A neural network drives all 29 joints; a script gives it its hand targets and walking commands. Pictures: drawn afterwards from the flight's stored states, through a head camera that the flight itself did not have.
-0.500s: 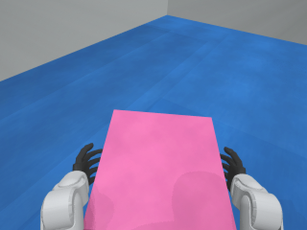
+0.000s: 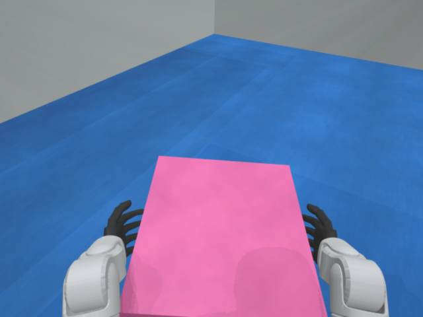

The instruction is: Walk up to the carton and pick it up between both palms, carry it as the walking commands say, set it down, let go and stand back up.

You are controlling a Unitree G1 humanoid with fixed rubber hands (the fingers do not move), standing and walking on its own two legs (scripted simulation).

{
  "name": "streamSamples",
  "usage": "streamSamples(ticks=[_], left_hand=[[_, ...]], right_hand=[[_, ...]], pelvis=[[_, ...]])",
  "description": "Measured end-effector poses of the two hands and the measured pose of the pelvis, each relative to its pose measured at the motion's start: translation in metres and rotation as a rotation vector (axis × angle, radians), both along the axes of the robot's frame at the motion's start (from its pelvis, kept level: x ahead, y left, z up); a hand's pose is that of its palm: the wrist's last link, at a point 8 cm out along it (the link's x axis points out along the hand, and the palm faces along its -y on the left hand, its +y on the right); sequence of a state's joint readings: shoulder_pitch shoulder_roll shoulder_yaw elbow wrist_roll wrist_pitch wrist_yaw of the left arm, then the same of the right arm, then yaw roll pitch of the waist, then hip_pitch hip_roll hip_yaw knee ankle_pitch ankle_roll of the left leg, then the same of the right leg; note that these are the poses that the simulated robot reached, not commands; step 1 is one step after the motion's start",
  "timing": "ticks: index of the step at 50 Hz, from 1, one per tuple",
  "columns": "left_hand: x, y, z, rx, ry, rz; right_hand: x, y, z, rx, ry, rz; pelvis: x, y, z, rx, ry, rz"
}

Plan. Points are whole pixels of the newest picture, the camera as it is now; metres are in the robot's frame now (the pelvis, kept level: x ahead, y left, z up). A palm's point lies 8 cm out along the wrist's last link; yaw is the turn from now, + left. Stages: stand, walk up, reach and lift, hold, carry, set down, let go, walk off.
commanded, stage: carry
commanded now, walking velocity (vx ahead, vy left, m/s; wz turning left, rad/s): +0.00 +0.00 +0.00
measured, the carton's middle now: (217, 256) +0.27 +0.00 +0.01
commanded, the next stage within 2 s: none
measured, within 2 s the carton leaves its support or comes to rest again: neither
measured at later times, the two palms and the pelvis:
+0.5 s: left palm (107, 250) +0.23 +0.18 +0.09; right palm (318, 250) +0.24 -0.17 +0.08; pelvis -0.01 +0.00 +0.00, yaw +1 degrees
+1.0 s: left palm (115, 239) +0.26 +0.18 +0.08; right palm (312, 235) +0.27 -0.18 +0.08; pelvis +0.01 +0.00 +0.00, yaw +1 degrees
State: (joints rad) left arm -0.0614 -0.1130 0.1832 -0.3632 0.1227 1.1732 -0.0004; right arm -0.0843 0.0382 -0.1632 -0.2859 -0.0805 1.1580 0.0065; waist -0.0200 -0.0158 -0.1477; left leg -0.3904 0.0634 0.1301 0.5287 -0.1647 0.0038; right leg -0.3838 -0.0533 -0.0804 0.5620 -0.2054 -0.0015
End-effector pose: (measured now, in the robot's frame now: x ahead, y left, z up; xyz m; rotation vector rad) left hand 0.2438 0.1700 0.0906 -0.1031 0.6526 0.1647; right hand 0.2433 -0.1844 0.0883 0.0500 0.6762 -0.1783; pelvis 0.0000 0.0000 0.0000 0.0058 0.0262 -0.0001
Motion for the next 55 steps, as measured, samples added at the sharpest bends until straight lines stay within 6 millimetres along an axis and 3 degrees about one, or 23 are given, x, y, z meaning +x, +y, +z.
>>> streamSamples(ticks=[9, 19, 34, 55], left_hand=[[-0.013, 0.017, -0.001, -0.003, 0.005, 0.028], [-0.015, 0.016, -0.003, 0.002, 0.013, 0.032], [0.0, 0.007, -0.004, 0.007, 0.019, 0.021], [0.023, 0.01, -0.016, 0.013, 0.021, 0.026]], right_hand=[[-0.003, 0.017, 0.001, -0.008, 0.006, 0.03], [-0.005, 0.016, -0.004, 0.003, 0.014, 0.028], [0.008, 0.007, -0.005, 0.006, 0.021, 0.015], [0.036, 0.01, -0.013, -0.001, 0.022, 0.024]], pelvis=[[-0.01, 0.006, 0.0, -0.002, 0.002, 0.011], [-0.013, 0.006, -0.001, -0.003, 0.002, 0.02], [-0.002, 0.002, 0.002, -0.005, 0.003, 0.02], [0.019, 0.003, 0.004, -0.007, 0.012, 0.019]])
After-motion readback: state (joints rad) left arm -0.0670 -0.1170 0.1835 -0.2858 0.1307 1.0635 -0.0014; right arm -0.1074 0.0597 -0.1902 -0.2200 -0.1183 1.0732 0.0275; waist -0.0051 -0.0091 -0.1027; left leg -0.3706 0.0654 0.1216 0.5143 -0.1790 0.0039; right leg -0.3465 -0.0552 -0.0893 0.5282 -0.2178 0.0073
